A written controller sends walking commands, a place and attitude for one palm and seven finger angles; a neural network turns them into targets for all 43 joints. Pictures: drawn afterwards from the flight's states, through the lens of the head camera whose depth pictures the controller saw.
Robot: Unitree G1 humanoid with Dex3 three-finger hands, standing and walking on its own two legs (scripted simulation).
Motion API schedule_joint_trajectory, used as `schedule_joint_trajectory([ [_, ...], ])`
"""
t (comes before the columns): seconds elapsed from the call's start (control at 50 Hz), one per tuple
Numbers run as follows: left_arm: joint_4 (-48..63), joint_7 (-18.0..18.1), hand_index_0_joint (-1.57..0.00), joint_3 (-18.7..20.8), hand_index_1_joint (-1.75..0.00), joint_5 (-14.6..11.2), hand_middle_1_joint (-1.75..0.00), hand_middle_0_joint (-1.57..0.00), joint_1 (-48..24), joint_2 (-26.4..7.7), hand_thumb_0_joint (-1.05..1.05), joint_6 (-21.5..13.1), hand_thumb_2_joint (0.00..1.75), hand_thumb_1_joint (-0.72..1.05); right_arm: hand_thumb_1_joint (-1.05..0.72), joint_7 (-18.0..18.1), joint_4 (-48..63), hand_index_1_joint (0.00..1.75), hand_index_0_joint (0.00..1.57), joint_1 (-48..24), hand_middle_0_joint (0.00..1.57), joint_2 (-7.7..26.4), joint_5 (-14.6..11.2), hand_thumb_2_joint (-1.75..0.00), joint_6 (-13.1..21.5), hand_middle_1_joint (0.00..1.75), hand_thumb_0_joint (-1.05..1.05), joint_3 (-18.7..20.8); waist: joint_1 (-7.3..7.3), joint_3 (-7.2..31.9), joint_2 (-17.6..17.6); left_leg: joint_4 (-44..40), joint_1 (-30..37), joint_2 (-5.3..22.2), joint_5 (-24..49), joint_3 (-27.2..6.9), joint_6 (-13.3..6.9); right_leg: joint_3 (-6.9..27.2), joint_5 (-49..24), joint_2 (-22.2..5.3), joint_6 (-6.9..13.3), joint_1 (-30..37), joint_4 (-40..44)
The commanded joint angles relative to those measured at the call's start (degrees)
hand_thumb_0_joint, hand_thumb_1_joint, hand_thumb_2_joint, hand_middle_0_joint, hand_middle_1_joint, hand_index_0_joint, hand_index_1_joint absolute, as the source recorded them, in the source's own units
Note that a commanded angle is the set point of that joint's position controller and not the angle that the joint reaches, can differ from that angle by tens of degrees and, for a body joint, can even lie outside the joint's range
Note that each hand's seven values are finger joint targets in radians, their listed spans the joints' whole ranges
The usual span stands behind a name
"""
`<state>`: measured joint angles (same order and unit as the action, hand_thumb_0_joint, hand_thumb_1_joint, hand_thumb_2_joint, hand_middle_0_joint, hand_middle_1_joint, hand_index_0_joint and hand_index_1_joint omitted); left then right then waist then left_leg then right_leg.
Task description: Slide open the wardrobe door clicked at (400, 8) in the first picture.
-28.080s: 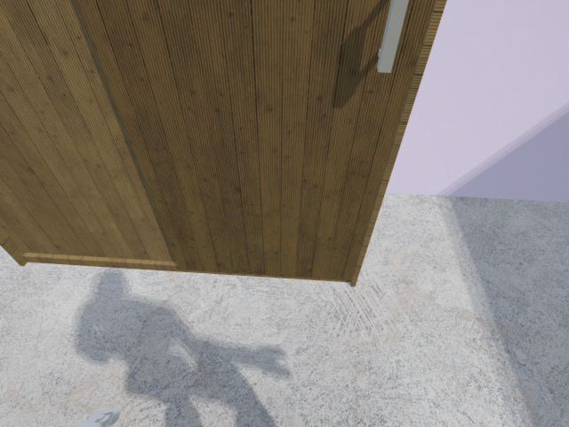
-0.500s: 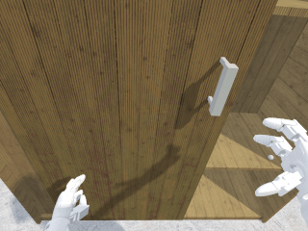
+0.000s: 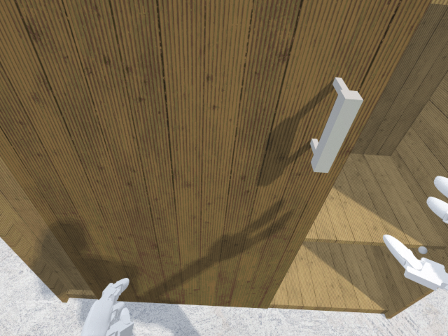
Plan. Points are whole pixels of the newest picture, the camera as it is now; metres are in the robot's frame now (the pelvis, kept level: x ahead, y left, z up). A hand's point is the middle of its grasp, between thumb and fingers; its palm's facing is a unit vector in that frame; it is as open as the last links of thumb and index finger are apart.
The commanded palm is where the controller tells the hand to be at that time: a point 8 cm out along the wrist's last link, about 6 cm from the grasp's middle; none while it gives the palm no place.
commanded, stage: draw the hand back to the body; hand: right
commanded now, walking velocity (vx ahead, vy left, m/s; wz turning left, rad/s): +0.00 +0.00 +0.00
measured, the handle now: (329, 126) +0.38 -0.16 +0.23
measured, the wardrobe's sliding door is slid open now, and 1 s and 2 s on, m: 0.53 0.53 0.53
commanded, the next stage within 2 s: step back with the hand held close in 0.58 s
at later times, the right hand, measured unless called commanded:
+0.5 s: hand (428, 261) +0.18 -0.25 +0.16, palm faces +0.49 +0.80 -0.35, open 7.5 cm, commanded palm +0.14 -0.29 +0.17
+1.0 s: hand (425, 271) +0.18 -0.25 +0.15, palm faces +0.38 +0.79 -0.48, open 7.4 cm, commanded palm +0.12 -0.30 +0.17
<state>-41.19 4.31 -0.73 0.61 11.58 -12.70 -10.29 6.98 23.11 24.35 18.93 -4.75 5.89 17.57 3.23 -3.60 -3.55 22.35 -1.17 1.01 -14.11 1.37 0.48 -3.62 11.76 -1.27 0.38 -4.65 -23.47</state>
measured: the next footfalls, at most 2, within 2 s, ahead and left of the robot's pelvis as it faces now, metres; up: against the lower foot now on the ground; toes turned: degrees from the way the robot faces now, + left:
left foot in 1.86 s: -0.13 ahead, +0.09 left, +0.00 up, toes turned -7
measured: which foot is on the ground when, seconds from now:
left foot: down 0.00-1.00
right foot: down 0.00-1.00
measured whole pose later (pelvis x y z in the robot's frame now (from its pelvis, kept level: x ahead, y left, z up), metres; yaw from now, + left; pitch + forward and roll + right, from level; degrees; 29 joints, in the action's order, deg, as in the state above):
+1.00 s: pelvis -0.02 +0.00 -0.01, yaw +1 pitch -1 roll +1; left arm -33.7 6.0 0.7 -0.5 9.7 -14.1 -2.6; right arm 7.1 25.5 31.7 21.6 -3.7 6.5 20.3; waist 0.8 -0.8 -4.2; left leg 27.9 -12.5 0.4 -14.0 0.6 0.8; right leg -4.2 12.1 -2.2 0.7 -15.8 -29.4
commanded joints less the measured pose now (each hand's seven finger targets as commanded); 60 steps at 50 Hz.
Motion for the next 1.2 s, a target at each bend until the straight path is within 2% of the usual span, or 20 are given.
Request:
schedule_joint_trajectory([
  [0.0,10.66,0.14,-0.2,2.75,-0.3,0.04,-0.3,-0.2,-8.57,-7.13,0.0,-2.7,0.9,0.9,-0.57,0.79,12.23,0.49,0.21,-2.0,0.21,11.23,-0.27,-0.74,3.2,0.49,0.0,8.19,1.21,5.0,-0.01,-3.67,-2.74,-1.12,9.85,0.29,-1.84,2.36,-11.65,-1.01,0.08,2.38,3.83],
  [0.1,11.22,0.03,-0.2,2.96,-0.3,-0.14,-0.3,-0.2,-8.11,-7.2,0.0,-1.91,0.9,0.9,-0.75,0.65,13.22,0.38,0.21,-1.46,0.21,11.34,-0.29,-0.83,2.68,0.38,0.0,8.42,0.95,5.06,-0.06,-3.63,-2.82,-1.24,11.25,0.25,-1.73,2.31,-14.16,-1.26,-0.05,2.77,3.33],
  [0.12,11.28,0.05,-0.2,2.96,-0.3,-0.2,-0.3,-0.2,-8.04,-7.06,0.0,-1.81,0.9,0.9,-0.79,0.63,12.94,0.36,0.2,-1.2,0.2,10.59,-0.3,-0.85,2.52,0.36,0.0,7.79,0.74,4.9,-1.54,-3.67,-3.3,-1.05,11.06,0.08,-1.61,2.03,-13.98,-1.32,-0.08,3.11,3.31],
  [0.18,11.6,0.27,-0.2,2.97,-0.3,-0.21,-0.3,-0.2,-8.25,-7.08,0.0,-1.44,0.9,0.9,-0.9,0.82,12.72,0.3,0.2,-1.74,0.2,11.13,-0.47,-0.9,2.21,0.3,0.0,8.27,0.7,4.08,0.44,-4.51,-3.9,-1.23,8.91,0.22,-1.6,1.99,-10.31,-1.01,0.11,2.63,3.6],
  [0.3,11.2,0.64,-0.2,2.73,-0.3,-0.04,-0.3,-0.2,-8.48,-7.11,0.0,-1.69,0.9,0.9,-0.9,1.13,13.87,0.3,0.2,-4.67,0.2,11.37,-0.03,-0.9,2.3,0.3,0.0,7.57,0.49,3.81,-2.24,-5.35,-4.12,-1.21,8.02,0.04,-1.77,2.12,-8.97,-0.56,0.25,3.45,3.63],
  [0.4,11.09,0.8,-0.2,2.77,-0.3,0.06,-0.3,-0.2,-8.83,-6.89,0.0,-1.71,0.9,0.9,-0.9,1.08,12.76,0.3,0.2,-3.64,0.2,11.53,-0.14,-0.9,2.41,0.3,0.0,7.97,0.69,3.51,0.72,-5.91,-3.93,-1.29,7.95,0.07,-1.72,1.88,-8.3,-0.37,0.46,3.37,3.63],
  [0.48,11.17,0.84,-0.2,2.69,-0.3,0.04,-0.3,-0.2,-9.07,-6.49,0.0,-1.37,0.9,0.9,-0.9,0.81,11.7,0.3,0.2,-3.12,0.2,10.78,-0.37,-0.9,2.34,0.3,0.0,7.67,0.7,2.86,1.08,-6.2,-4.16,-1.14,8.02,-0.11,-1.52,1.41,-7.88,-0.19,0.54,3.01,3.52],
  [0.5,11.1,0.83,-0.2,2.68,-0.3,-0.01,-0.3,-0.2,-9.23,-6.61,0.0,-1.39,0.9,0.9,-0.9,0.78,11.73,0.3,0.2,-3.22,0.2,11.27,-0.32,-0.9,2.29,0.3,0.0,8.03,0.83,2.54,-0.8,-6.55,-4.25,-1.03,7.66,-0.37,-1.62,1.3,-7.47,-0.17,0.53,3.08,3.5],
  [0.58,11.24,1.02,-0.2,2.82,-0.3,0.14,-0.3,-0.2,-9.25,-6.45,0.0,-1.47,0.9,0.9,-0.9,0.74,11.52,0.3,0.2,-2.77,0.2,11.38,-0.42,-0.9,2.62,0.3,0.0,8.27,0.92,3.32,1.7,-6.48,-4.01,-0.95,8.48,-0.35,-1.37,1.03,-7.86,-0.07,0.79,3.37,3.16],
  [0.66,11.08,0.92,-0.2,2.79,-0.3,0.05,-0.3,-0.2,-9.35,-6.42,0.0,-1.66,0.9,0.9,-0.9,0.67,11.7,0.3,0.2,-2.64,0.2,10.97,-0.34,-0.9,2.89,0.3,0.0,7.81,0.87,3.16,0.51,-6.38,-4.09,-0.98,8.32,-0.27,-1.34,1.09,-8.06,-0.07,0.6,3.35,3.27],
  [0.68,10.52,1.2,-0.2,3.0,-0.3,0.01,-0.3,-0.2,-9.07,-6.74,0.0,-1.42,0.9,0.9,-0.9,1.05,9.28,0.3,0.2,-4.06,0.2,12.89,-0.49,-0.9,2.69,0.3,0.0,9.9,0.75,2.54,2.19,-6.83,-4.55,-1.01,7.65,-0.43,-1.28,0.93,-7.27,-0.05,0.7,2.99,3.28],
  [0.7,13.56,0.59,-0.2,1.54,-0.3,-1.25,-0.3,-0.2,-9.15,-6.58,0.0,0.21,0.9,0.9,-0.9,1.55,12.98,0.3,0.2,-14.47,0.2,22.08,0.22,-0.9,5.4,0.3,0.0,17.96,-1.14,-1.99,-2.64,-8.55,-10.2,1.75,10.27,-5.3,-1.49,2.37,-3.68,-0.79,0.67,-1.74,1.01],
  [0.72,12.09,0.72,-0.2,1.76,-0.3,-0.49,-0.3,-0.2,-9.38,-5.87,0.0,1.13,0.9,0.9,-0.9,0.64,8.82,0.3,0.2,-7.07,0.2,14.56,0.36,-0.9,5.38,0.3,0.0,12.17,-1.8,-0.72,3.06,-8.05,-12.82,3.95,13.66,-5.69,-1.74,3.38,-5.3,-1.41,1.08,-2.69,-2.09],
  [0.76,13.58,0.38,-0.2,2.28,-0.3,-0.57,-0.3,-0.2,-8.24,-6.01,0.0,2.37,0.9,0.9,-0.9,0.21,8.1,0.3,0.2,-0.52,0.2,11.55,0.93,-0.9,4.8,0.3,0.0,9.43,-1.84,5.16,5.77,-5.44,-12.53,6.03,19.72,-6.62,-1.97,2.99,-9.78,-1.84,0.92,-1.32,-5.46],
  [0.84,15.93,1.01,-0.2,2.86,-0.3,-0.8,-0.3,-0.2,-7.53,-6.33,0.0,3.68,0.9,0.9,-0.9,0.95,12.31,0.3,0.2,4.27,0.2,12.5,1.02,-0.9,4.47,0.3,0.0,10.2,-1.72,12.1,2.34,-0.68,-12.19,6.04,20.47,-5.56,-1.69,2.96,-17.02,-3.08,0.83,-0.57,-6.32],
  [0.9,16.65,1.85,-0.2,3.21,-0.3,-0.77,-0.3,-0.2,-7.74,-6.74,0.0,4.61,0.9,0.9,-0.9,1.93,14.9,0.3,0.2,5.63,0.2,15.54,0.95,-0.9,4.35,0.3,0.0,13.22,-1.61,13.72,1.29,1.48,-12.46,4.57,18.84,-4.53,-1.32,3.77,-20.45,-3.95,0.94,-1.07,-5.66],
  [0.94,17.46,2.17,-0.2,3.1,-0.3,-0.84,-0.3,-0.2,-7.77,-6.78,0.0,5.18,0.9,0.9,-0.9,2.18,15.16,0.3,0.2,6.25,0.2,14.78,0.76,-0.9,4.22,0.3,0.0,12.84,-1.53,12.93,-0.58,2.85,-13.14,3.12,15.68,-3.98,-0.92,4.66,-20.91,-4.77,1.15,-2.77,-4.26],
  [1.02,17.87,2.75,-0.2,3.13,-0.3,-0.95,-0.3,-0.2,-7.24,-7.18,0.0,5.28,0.9,0.9,-0.9,2.94,14.72,0.3,0.2,6.27,0.2,14.78,0.82,-0.9,4.45,0.3,0.0,13.22,-1.35,11.2,-3.27,5.06,-12.47,0.49,7.61,-2.71,-0.36,6.79,-14.15,-6.32,1.85,-8.06,0.0],
  [1.12,17.29,2.96,-0.2,2.97,-0.3,-1.09,-0.3,-0.2,-6.1,-7.57,0.0,4.24,0.9,0.9,-0.9,3.4,12.18,0.3,0.2,3.99,0.2,13.42,1.36,-0.9,5.49,0.3,0.0,11.83,-2.19,7.0,0.6,1.38,-15.11,1.66,-1.32,-5.29,-1.0,6.99,7.38,-5.39,2.26,-14.97,1.84],
  [1.18,16.77,2.74,-0.2,2.91,-0.3,-1.05,-0.3,-0.2,-5.63,-7.61,0.0,3.38,0.9,0.9,-0.9,3.76,12.37,0.3,0.2,2.37,0.2,13.17,1.84,-0.9,6.51,0.3,0.0,11.19,-2.51,5.87,2.81,-2.27,-19.28,3.13,-9.26,-7.37,-1.87,6.82,13.29,-4.27,2.04,-15.24,0.11],
])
